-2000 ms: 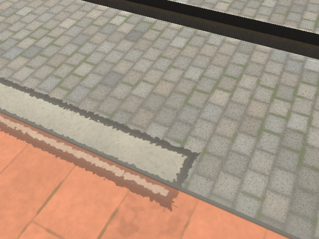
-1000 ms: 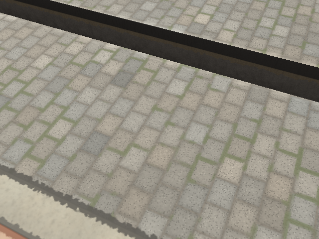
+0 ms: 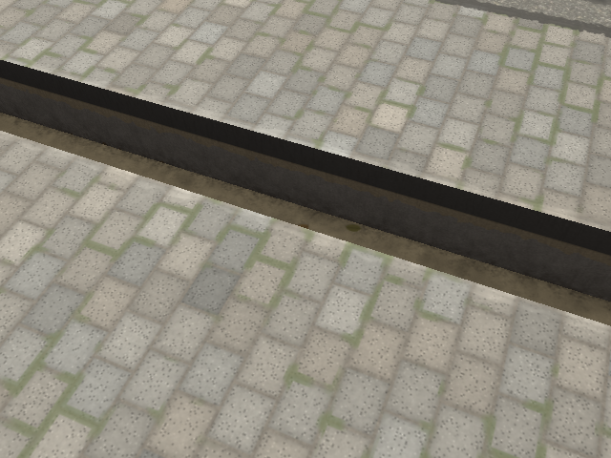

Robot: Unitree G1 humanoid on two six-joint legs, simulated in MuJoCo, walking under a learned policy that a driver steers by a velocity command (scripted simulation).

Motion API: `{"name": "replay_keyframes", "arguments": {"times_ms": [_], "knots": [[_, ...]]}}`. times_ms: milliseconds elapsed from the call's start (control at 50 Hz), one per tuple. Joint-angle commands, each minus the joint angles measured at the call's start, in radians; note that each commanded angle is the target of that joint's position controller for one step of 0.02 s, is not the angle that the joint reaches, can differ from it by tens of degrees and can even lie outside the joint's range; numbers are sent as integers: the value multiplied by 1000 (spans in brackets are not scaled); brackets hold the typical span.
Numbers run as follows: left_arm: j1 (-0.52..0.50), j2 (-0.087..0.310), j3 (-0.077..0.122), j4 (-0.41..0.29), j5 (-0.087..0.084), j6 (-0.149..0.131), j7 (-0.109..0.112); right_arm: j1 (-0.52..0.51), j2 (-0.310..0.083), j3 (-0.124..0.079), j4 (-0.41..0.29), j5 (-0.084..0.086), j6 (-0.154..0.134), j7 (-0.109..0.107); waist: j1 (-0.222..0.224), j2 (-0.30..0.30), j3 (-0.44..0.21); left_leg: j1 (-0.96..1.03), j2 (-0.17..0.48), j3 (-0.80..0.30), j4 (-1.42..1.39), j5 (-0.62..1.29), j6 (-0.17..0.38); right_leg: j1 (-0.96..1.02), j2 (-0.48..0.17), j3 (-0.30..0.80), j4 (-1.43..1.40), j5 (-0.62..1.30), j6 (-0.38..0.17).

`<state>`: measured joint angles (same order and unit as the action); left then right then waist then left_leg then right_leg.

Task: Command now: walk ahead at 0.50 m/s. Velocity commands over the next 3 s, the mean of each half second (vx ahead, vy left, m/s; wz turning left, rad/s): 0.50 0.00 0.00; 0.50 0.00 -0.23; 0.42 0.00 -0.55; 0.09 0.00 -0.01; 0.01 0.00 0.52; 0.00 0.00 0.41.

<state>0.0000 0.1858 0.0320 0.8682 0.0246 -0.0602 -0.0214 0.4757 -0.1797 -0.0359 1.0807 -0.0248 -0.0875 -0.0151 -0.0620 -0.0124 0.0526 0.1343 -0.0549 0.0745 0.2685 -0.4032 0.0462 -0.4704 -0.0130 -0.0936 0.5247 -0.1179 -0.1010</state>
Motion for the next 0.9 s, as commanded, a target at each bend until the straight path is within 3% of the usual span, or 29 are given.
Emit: {"name": "replay_keyframes", "arguments": {"times_ms": [20,40,60,80,100,140,200,260,360,460,520,540,560,580,600,620,640,660,680,720,760,800,900], "knots": [[456,197,67,84,32,-28,29,-21,-131,-17,-63,14,-5,-1,229,-9,-230,-275,189,-12,601,741,75,559,-129,174,-74,-62,-101],[508,295,92,91,39,-23,26,98,-35,-2,-79,52,-4,12,172,-244,-342,-640,-14,25,986,-18,30,808,-418,681,-184,-121,-245],[420,251,84,80,-3,-8,16,30,-132,-28,-73,23,0,8,155,-93,-295,-728,15,-131,1069,-80,50,730,-381,739,-250,-164,-226],[310,193,67,62,-12,-8,13,-51,-132,-32,-102,20,-2,11,116,-54,-147,-765,65,-132,1056,7,55,589,-350,568,-263,-146,-195],[263,134,51,59,-8,-16,8,-93,-114,-29,-110,18,-6,14,96,-7,-78,-741,99,-128,1002,71,54,472,-305,464,-300,-54,-167],[250,76,32,82,-10,-29,16,-84,-83,-27,-105,-6,16,23,41,-35,-34,-651,139,-122,904,115,37,337,-222,316,-343,43,-107],[329,100,32,116,-14,-46,21,-97,-64,-28,-110,-13,44,37,23,-41,-27,-649,145,-93,848,146,9,311,-196,242,-371,143,-110],[383,120,32,128,-14,-46,23,-232,-75,-27,-156,-11,55,42,42,-40,17,-757,172,-68,748,242,-19,333,-185,211,-417,121,-113],[468,111,23,146,-14,-42,23,-412,-64,-14,-215,2,51,44,87,-41,43,-787,158,-28,499,369,-36,410,-162,152,-415,231,-95],[536,122,23,176,-3,-37,31,-519,-71,-8,-260,5,41,38,120,-57,59,-776,121,1,361,353,-2,542,-197,133,-359,364,-101],[507,145,30,181,5,-33,41,-483,-89,-17,-265,6,30,32,84,-63,44,-675,83,13,296,253,42,586,-218,114,-263,560,-87],[489,153,32,180,4,-32,42,-406,-101,-25,-242,5,24,26,49,-69,7,-570,50,27,272,223,61,580,-212,102,-177,691,-73],[466,155,33,179,-1,-28,40,-255,-113,-36,-190,0,15,19,-18,-43,-63,-394,18,46,201,263,84,548,-179,70,-11,739,-54],[462,135,24,162,-9,-27,39,-66,-166,-56,-135,-20,3,7,-76,-1,-170,-128,104,-52,196,280,124,388,-138,46,215,556,-30],[547,44,3,128,-46,-27,27,59,-284,-86,-125,-39,1,1,-65,201,-323,180,411,-492,140,191,240,53,8,-18,599,28,25],[540,105,24,138,-27,-22,27,8,-275,-86,-127,-1,20,14,-48,182,-345,155,474,-744,5,158,286,-86,83,100,764,-403,20],[462,126,34,119,-13,-15,28,-118,-226,-72,-149,14,27,16,5,93,-171,1,441,-580,-10,50,248,-150,12,149,799,-334,9],[408,109,30,106,-10,-18,22,-202,-153,-52,-168,13,22,20,25,47,-72,-149,400,-463,-63,40,211,-138,-28,152,745,-254,7],[396,91,30,108,-12,-13,20,-234,-114,-41,-168,9,14,20,47,54,-16,-243,352,-356,-101,91,160,-99,-57,150,682,-208,10],[436,66,30,123,8,16,9,-215,-82,-30,-147,9,-5,10,86,85,0,-330,297,-223,-131,200,110,-18,-76,150,626,-159,27],[419,60,33,115,6,37,5,-155,-97,-34,-127,9,-23,7,93,69,-1,-317,291,-161,-144,290,109,-47,-76,146,615,-115,32],[340,63,35,82,2,54,4,-121,-117,-38,-118,8,-30,6,88,66,28,-290,285,-102,-158,341,96,-135,-87,144,571,-46,37],[176,57,29,6,-3,54,-1,-58,-109,-28,-114,10,-26,-5,64,68,52,-215,265,25,-134,545,64,-223,-74,100,384,109,52]]}}
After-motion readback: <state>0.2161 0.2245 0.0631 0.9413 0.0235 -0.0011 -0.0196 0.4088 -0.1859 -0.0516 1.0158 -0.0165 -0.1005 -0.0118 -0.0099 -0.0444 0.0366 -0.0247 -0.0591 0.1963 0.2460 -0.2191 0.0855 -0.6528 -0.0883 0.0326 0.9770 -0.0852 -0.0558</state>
